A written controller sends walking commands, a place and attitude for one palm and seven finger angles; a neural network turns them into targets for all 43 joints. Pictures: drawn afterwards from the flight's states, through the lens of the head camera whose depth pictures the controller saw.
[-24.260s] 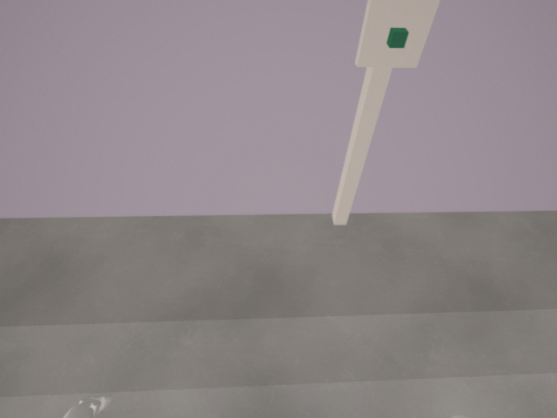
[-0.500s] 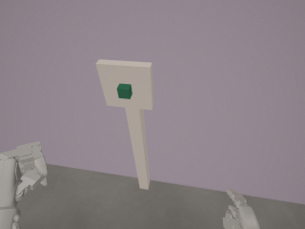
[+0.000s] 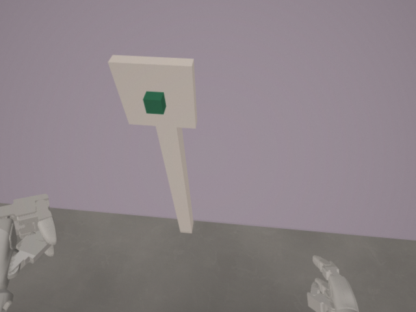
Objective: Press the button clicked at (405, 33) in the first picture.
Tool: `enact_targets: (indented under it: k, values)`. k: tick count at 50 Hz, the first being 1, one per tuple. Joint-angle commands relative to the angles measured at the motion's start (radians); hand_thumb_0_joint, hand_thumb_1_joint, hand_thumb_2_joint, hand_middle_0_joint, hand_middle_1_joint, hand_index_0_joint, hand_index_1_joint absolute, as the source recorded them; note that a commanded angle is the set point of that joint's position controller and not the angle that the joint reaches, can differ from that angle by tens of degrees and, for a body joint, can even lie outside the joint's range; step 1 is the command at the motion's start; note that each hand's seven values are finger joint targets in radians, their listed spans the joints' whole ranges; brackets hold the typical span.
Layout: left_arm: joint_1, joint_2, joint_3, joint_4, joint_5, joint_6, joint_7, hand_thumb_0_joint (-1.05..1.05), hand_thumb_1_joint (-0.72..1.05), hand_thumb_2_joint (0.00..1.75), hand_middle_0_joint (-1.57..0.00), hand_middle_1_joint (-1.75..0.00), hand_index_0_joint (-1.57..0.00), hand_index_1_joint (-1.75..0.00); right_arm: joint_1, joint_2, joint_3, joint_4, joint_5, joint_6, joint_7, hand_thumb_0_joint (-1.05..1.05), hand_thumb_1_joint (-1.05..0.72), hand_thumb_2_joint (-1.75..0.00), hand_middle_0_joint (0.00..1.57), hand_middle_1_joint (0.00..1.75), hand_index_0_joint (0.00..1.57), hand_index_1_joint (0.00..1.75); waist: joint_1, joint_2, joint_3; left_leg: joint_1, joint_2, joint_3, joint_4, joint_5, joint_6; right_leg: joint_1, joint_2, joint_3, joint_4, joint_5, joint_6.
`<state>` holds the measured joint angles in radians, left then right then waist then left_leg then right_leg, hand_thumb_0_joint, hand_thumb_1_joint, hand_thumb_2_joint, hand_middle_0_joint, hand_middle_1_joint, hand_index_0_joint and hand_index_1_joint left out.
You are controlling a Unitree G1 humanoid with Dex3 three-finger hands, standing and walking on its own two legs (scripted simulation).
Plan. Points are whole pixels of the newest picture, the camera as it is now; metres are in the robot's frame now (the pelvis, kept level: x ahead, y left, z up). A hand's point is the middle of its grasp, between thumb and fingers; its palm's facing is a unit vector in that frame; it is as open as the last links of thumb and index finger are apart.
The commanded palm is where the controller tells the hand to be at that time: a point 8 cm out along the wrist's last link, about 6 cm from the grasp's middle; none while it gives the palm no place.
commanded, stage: step back with the hand held close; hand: left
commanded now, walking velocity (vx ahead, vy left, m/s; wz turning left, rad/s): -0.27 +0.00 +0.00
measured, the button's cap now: (155, 102) +0.54 +0.16 +0.10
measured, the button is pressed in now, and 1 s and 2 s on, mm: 0 0 0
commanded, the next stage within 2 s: stop stepping back and stand still in 0.82 s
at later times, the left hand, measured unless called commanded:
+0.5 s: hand out of the picture +0.11 +0.25 +0.15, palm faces +0.37 -0.84 -0.39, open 3.1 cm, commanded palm +0.05 +0.29 +0.17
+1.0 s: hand out of the picture +0.00 +0.22 +0.18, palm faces +0.23 -0.83 -0.50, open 3.1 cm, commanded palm -0.06 +0.28 +0.17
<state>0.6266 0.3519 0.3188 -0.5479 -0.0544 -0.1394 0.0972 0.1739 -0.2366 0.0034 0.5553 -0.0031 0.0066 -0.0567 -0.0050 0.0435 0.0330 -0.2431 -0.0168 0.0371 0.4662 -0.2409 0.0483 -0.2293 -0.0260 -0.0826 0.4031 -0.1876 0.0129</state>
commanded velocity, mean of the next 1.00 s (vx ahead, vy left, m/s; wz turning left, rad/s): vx -0.26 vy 0.00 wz -0.02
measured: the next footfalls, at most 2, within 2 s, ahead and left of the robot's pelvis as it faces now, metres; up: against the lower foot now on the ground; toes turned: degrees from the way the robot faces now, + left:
right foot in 0.82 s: -0.24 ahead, -0.12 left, +0.00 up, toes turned -1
left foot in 1.12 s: -0.07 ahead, +0.10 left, +0.00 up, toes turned -4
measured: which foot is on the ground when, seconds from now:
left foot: down 0.00-1.00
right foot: down 0.00-0.52, up 0.54-0.80, down 0.82-1.00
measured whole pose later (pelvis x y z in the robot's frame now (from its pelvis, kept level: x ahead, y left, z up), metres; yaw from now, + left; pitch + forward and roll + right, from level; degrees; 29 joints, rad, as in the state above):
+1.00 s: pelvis -0.19 +0.00 -0.02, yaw -1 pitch +0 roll -5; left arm 0.66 0.51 0.42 -0.71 -0.08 -0.30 0.10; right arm 0.14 -0.18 0.02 0.61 0.00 -0.08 -0.05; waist -0.02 0.03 0.03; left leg -0.54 0.05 -0.01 0.45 0.05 0.03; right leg -0.11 0.09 -0.03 0.50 -0.40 -0.01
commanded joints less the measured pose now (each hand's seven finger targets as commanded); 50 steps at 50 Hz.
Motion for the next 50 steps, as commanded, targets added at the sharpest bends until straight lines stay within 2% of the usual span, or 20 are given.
enact_targets:
  k: [1,7,14,17,20,21,23,26,27,30,35,37,39,41,43,44,46,47,49,50]
  values:
    - [0.049,0.205,0.193,-0.278,-0.012,-0.073,0.041,0.00,0.90,0.90,-1.30,-1.50,-1.30,-1.50,-0.096,-0.101,-0.052,-0.191,0.011,-0.036,-0.020,0.00,-0.90,-0.90,0.20,0.30,0.20,0.30,0.020,-0.004,-0.248,-0.032,0.093,-0.115,-0.034,0.389,-0.017,0.171,-0.042,0.076,0.075,0.341,-0.020]
    - [0.044,0.181,0.181,-0.257,-0.006,-0.083,0.043,0.00,0.90,0.90,-1.30,-1.50,-1.30,-1.50,-0.093,-0.109,-0.060,-0.185,0.007,-0.047,-0.032,0.00,-0.90,-0.90,0.20,0.30,0.20,0.30,0.019,0.047,-0.185,-0.131,0.130,-0.140,-0.078,0.299,0.002,0.134,-0.017,0.076,0.135,0.227,-0.009]
    - [-0.007,0.163,0.160,-0.240,0.016,-0.104,0.047,0.00,0.90,0.90,-1.30,-1.50,-1.30,-1.50,-0.074,-0.114,-0.058,-0.184,0.010,-0.078,-0.027,0.00,-0.90,-0.90,0.20,0.30,0.20,0.30,0.006,-0.025,-0.109,-0.353,0.126,-0.154,-0.093,-0.167,0.032,0.136,-0.043,0.149,0.127,0.031,-0.018]
    - [-0.043,0.194,0.178,-0.267,0.024,-0.118,0.057,0.00,0.90,0.90,-1.30,-1.50,-1.30,-1.50,-0.069,-0.115,-0.061,-0.182,0.001,-0.083,-0.028,0.00,-0.90,-0.90,0.20,0.30,0.20,0.30,0.000,-0.094,-0.084,-0.304,0.069,-0.127,0.012,-0.263,0.015,-0.007,-0.096,0.236,-0.031,-0.194,-0.046]
    - [-0.066,0.183,0.149,-0.271,0.020,-0.132,0.076,0.00,0.90,0.90,-1.30,-1.50,-1.30,-1.50,-0.047,-0.100,-0.054,-0.161,0.003,-0.086,-0.028,0.00,-0.90,-0.90,0.20,0.30,0.20,0.30,-0.009,-0.154,-0.087,-0.098,0.028,-0.086,0.201,-0.198,-0.020,-0.251,-0.183,0.263,-0.152,-0.383,-0.091]
    - [-0.073,0.185,0.144,-0.277,0.021,-0.136,0.082,0.00,0.90,0.90,-1.30,-1.50,-1.30,-1.50,-0.045,-0.100,-0.049,-0.155,-0.002,-0.086,-0.030,0.00,-0.90,-0.90,0.20,0.30,0.20,0.30,-0.013,-0.130,-0.082,-0.059,0.031,-0.089,0.204,-0.191,-0.022,-0.304,-0.185,0.239,-0.156,-0.404,-0.090]
    - [-0.067,0.187,0.145,-0.286,0.022,-0.143,0.090,0.00,0.90,0.90,-1.30,-1.50,-1.30,-1.50,-0.051,-0.103,-0.041,-0.153,-0.004,-0.089,-0.040,0.00,-0.90,-0.90,0.20,0.30,0.20,0.30,-0.017,-0.027,-0.076,-0.080,0.068,-0.147,0.051,-0.213,-0.010,-0.281,-0.107,0.153,-0.067,-0.371,-0.052]
    - [-0.060,0.185,0.176,-0.319,0.045,-0.159,0.086,0.00,0.90,0.90,-1.30,-1.50,-1.30,-1.50,-0.069,-0.125,-0.046,-0.171,-0.005,-0.118,-0.047,0.00,-0.90,-0.90,0.20,0.30,0.20,0.30,0.003,0.266,-0.095,-0.519,0.286,-0.435,-0.363,-0.541,0.083,0.131,0.090,0.074,0.453,-0.153,0.010]
    - [-0.070,0.209,0.190,-0.319,0.050,-0.163,0.082,0.00,0.90,0.90,-1.30,-1.50,-1.30,-1.50,-0.068,-0.103,-0.048,-0.168,-0.009,-0.123,-0.046,0.00,-0.90,-0.90,0.20,0.30,0.20,0.30,0.003,0.242,-0.101,-0.517,0.314,-0.470,-0.385,-0.493,0.096,0.110,0.088,0.099,0.573,-0.178,0.008]
    - [-0.015,0.201,0.202,-0.291,0.045,-0.173,0.079,0.00,0.90,0.90,-1.30,-1.50,-1.30,-1.50,-0.062,-0.095,-0.063,-0.159,-0.014,-0.150,-0.028,0.00,-0.90,-0.90,0.20,0.30,0.20,0.30,0.009,0.095,-0.130,-0.358,0.296,-0.384,-0.282,-0.297,0.111,0.012,0.087,0.127,0.572,-0.254,0.000]
    - [0.043,0.161,0.138,-0.288,0.004,-0.170,0.060,0.00,0.90,0.90,-1.30,-1.50,-1.30,-1.50,-0.048,-0.092,-0.053,-0.095,-0.020,-0.178,-0.003,0.00,-0.90,-0.90,0.20,0.30,0.20,0.30,0.001,0.146,-0.166,-0.088,0.216,-0.297,-0.303,-0.160,0.035,-0.031,0.108,0.046,0.181,-0.338,-0.016]
    - [0.024,0.180,0.142,-0.308,-0.004,-0.180,0.056,0.00,0.90,0.90,-1.30,-1.50,-1.30,-1.50,-0.042,-0.093,-0.052,-0.066,-0.028,-0.179,0.002,0.00,-0.90,-0.90,0.20,0.30,0.20,0.30,0.004,0.181,-0.202,0.013,0.205,-0.257,-0.254,0.054,-0.012,-0.004,0.090,0.047,-0.033,-0.230,-0.034]
    - [-0.003,0.219,0.153,-0.337,-0.008,-0.199,0.045,0.00,0.90,0.90,-1.30,-1.50,-1.30,-1.50,-0.032,-0.088,-0.046,-0.043,-0.029,-0.165,0.008,0.00,-0.90,-0.90,0.20,0.30,0.20,0.30,0.013,0.117,-0.277,0.170,0.174,-0.180,-0.116,0.401,-0.052,-0.026,0.050,0.095,-0.144,-0.068,-0.049]
    - [-0.021,0.271,0.202,-0.354,-0.018,-0.220,0.044,0.00,0.90,0.90,-1.30,-1.50,-1.30,-1.50,-0.050,-0.076,-0.040,-0.050,-0.023,-0.148,0.003,0.00,-0.90,-0.90,0.20,0.30,0.20,0.30,0.012,-0.003,-0.328,0.282,0.124,-0.100,0.025,0.437,-0.032,-0.108,-0.023,0.133,-0.119,0.150,-0.039]
    - [-0.016,0.288,0.241,-0.371,-0.028,-0.229,0.050,0.00,0.90,0.90,-1.30,-1.50,-1.30,-1.50,-0.084,-0.071,-0.037,-0.067,-0.022,-0.148,-0.003,0.00,-0.90,-0.90,0.20,0.30,0.20,0.30,0.014,0.025,-0.387,0.311,0.116,-0.073,0.005,0.539,-0.031,-0.101,-0.006,0.089,-0.033,0.209,-0.010]
    - [-0.020,0.264,0.221,-0.384,-0.030,-0.227,0.044,0.00,0.90,0.90,-1.30,-1.50,-1.30,-1.50,-0.067,-0.084,-0.055,-0.074,-0.001,-0.151,-0.005,0.00,-0.90,-0.90,0.20,0.30,0.20,0.30,0.006,-0.034,-0.410,0.362,0.118,-0.079,0.043,0.601,-0.022,-0.108,0.021,0.070,-0.013,0.246,0.028]
    - [0.045,0.292,0.266,-0.350,-0.042,-0.225,0.036,0.00,0.90,0.90,-1.30,-1.50,-1.30,-1.50,-0.099,-0.089,-0.055,-0.105,0.011,-0.147,-0.011,0.00,-0.90,-0.90,0.20,0.30,0.20,0.30,0.009,-0.020,-0.368,0.357,0.128,-0.092,0.062,0.467,-0.011,-0.180,0.013,0.073,-0.006,0.150,0.028]
    - [0.107,0.289,0.278,-0.314,-0.051,-0.208,0.036,0.00,0.90,0.90,-1.30,-1.50,-1.30,-1.50,-0.102,-0.083,-0.055,-0.112,0.009,-0.144,-0.013,0.00,-0.90,-0.90,0.20,0.30,0.20,0.30,0.006,-0.019,-0.334,0.327,0.109,-0.087,0.052,0.264,-0.025,-0.200,-0.005,0.069,-0.042,0.010,0.004]
    - [0.116,0.261,0.254,-0.264,-0.059,-0.174,0.038,0.00,0.90,0.90,-1.30,-1.50,-1.30,-1.50,-0.120,-0.082,-0.049,-0.122,0.014,-0.122,-0.023,0.00,-0.90,-0.90,0.20,0.30,0.20,0.30,-0.011,-0.001,-0.162,0.252,0.059,-0.053,0.149,0.014,-0.074,-0.374,-0.074,0.121,-0.162,-0.377,-0.080]
    - [0.086,0.252,0.239,-0.239,-0.057,-0.156,0.043,0.00,0.90,0.90,-1.30,-1.50,-1.30,-1.50,-0.118,-0.085,-0.053,-0.111,0.013,-0.110,-0.030,0.00,-0.90,-0.90,0.20,0.30,0.20,0.30,-0.018,-0.044,-0.085,0.240,0.029,-0.063,0.289,-0.040,-0.093,-0.502,-0.132,0.186,-0.223,-0.553,-0.128]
